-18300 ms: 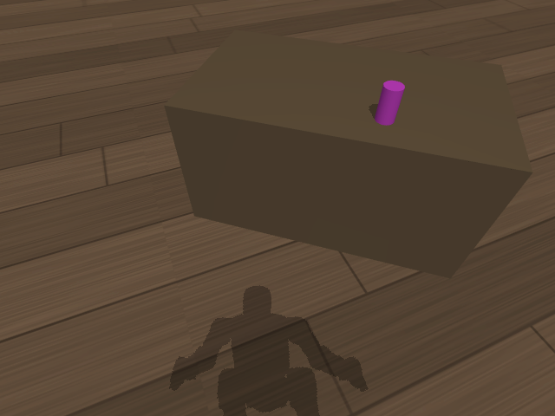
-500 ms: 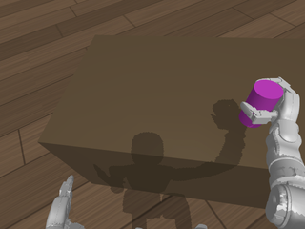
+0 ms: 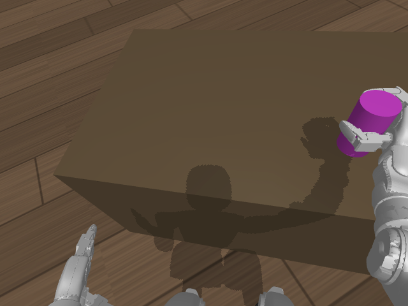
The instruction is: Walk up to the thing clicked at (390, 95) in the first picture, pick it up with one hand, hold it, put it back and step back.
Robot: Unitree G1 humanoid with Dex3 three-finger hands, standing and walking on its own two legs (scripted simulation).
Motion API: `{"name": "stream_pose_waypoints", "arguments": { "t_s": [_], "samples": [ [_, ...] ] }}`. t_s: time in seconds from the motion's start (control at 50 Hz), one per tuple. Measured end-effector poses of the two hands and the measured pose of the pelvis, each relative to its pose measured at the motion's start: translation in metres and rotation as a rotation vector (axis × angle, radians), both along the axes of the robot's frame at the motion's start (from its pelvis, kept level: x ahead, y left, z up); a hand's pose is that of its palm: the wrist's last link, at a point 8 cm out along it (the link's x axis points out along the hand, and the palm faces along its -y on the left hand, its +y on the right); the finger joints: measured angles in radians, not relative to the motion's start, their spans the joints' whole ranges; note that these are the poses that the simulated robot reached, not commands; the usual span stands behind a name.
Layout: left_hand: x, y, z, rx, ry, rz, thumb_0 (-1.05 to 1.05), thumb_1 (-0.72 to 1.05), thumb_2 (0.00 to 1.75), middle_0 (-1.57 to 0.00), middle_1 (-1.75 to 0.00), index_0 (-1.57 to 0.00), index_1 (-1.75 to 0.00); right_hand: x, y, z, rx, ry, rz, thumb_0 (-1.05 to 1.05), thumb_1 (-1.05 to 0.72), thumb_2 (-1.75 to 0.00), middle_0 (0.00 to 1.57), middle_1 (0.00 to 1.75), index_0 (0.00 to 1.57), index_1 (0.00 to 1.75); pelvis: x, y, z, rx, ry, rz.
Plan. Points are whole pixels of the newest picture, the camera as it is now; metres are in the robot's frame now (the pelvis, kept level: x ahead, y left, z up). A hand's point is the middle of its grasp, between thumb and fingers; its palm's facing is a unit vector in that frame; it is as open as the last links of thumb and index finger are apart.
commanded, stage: lower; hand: right
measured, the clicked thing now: (365, 125) +0.48 -0.24 +0.05
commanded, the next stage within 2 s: loosen in 1.06 s
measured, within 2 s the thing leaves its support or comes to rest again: rests again in 0.92 s
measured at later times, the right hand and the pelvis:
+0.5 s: hand (356, 138) +0.49 -0.24 +0.00, palm faces +0.28 +0.96 +0.01, open 9.4 cm; pelvis -0.01 +0.00 -0.03, yaw +1 degrees
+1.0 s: hand (350, 146) +0.49 -0.24 -0.04, palm faces +0.28 +0.96 +0.01, open 9.4 cm; pelvis -0.01 +0.00 -0.05, yaw +1 degrees
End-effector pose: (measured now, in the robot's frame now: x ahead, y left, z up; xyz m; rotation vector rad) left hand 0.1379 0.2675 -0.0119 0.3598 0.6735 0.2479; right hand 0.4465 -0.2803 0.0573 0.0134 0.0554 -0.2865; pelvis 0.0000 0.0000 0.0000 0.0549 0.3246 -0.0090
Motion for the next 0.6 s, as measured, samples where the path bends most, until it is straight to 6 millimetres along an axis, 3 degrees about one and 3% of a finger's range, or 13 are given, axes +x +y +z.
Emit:
{"name": "stream_pose_waypoints", "arguments": {
  "t_s": [0.1,0.38,0.6],
  "samples": [
    [0.001,-0.002,-0.004,-0.003,0.002,-0.01,-0.01,-0.55,0.08,-0.05,-0.05,-0.04,-0.06,0.003,-0.002,-0.007,0.002,0.008,0.007,-0.01,0.36,-1.14,0.75,1.13,0.76,1.12,-0.001,0.001,-0.005,0.004,0.012,-0.001],
    [-0.003,-0.001,-0.008,0.042,0.006,-0.03,-0.01,-0.55,0.08,-0.06,-0.05,-0.04,-0.06,0.002,-0.006,-0.049,0.004,0.016,0.0,-0.01,0.36,-1.14,0.75,1.13,0.76,1.12,-0.006,0.004,-0.024,0.019,0.063,-0.003],
    [-0.004,-0.005,-0.013,0.058,0.012,-0.029,-0.01,-0.55,0.08,-0.05,-0.05,-0.04,-0.06,0.006,-0.005,-0.067,0.001,0.015,0.007,-0.01,0.36,-1.14,0.75,1.13,0.76,1.12,-0.008,0.001,-0.034,0.031,0.088,-0.001]
  ]
}}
